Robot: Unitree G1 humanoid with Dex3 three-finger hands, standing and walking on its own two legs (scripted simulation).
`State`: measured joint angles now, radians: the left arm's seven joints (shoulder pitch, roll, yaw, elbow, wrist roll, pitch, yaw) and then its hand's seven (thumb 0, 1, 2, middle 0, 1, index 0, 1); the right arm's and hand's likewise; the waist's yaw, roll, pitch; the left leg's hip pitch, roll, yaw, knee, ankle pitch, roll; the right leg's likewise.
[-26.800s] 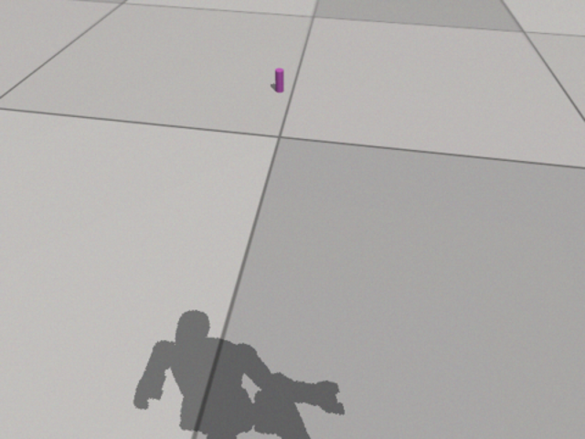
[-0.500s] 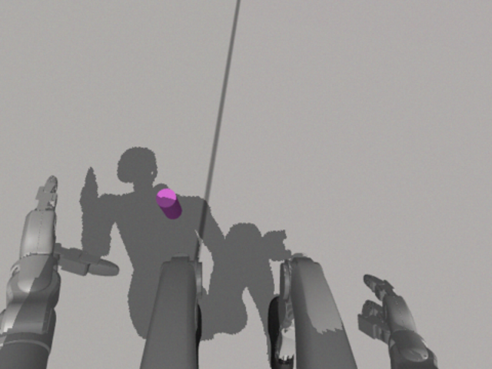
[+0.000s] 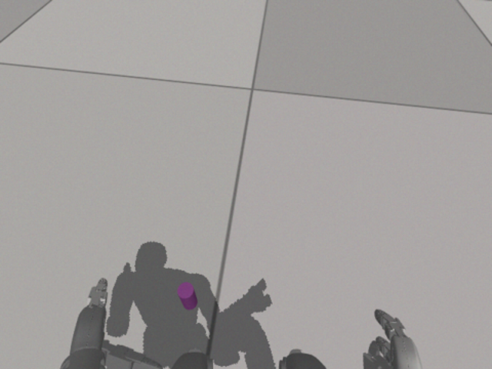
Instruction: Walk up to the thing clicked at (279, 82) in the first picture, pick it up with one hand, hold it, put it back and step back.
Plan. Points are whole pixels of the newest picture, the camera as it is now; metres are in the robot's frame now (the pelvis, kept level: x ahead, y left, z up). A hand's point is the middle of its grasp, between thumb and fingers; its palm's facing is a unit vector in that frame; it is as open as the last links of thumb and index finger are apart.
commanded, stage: home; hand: left
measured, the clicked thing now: (188, 296) +0.42 +0.19 -0.63
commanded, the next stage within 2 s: stand in 1.78 s
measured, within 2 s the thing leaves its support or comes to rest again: neither
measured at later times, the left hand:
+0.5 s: hand (129, 345) +0.17 +0.18 -0.03, palm faces +0.12 -0.95 -0.29, open 17.5 cm
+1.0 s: hand (137, 346) +0.17 +0.17 -0.03, palm faces +0.11 -0.95 -0.29, open 17.6 cm
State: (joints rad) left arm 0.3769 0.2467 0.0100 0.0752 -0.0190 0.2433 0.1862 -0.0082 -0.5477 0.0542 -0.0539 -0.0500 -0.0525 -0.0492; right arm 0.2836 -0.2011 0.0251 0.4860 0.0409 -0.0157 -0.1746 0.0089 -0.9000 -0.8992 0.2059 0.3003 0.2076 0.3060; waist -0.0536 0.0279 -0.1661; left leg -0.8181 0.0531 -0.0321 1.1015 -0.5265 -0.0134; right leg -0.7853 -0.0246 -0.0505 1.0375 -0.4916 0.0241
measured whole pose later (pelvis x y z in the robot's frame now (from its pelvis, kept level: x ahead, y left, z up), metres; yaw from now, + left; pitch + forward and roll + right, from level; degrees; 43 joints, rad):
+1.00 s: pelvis +0.00 -0.01 +0.02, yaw +1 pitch +8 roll -2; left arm 0.47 0.20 -0.01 0.00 -0.01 0.27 0.14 -0.01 -0.56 0.05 -0.05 -0.05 -0.05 -0.05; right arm 0.27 -0.21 0.02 0.51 0.01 -0.12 -0.18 0.01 -0.90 -0.90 0.21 0.30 0.21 0.31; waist -0.03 0.03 -0.11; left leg -0.62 0.06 -0.04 0.96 -0.48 -0.03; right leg -0.59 -0.02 -0.06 0.91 -0.46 0.01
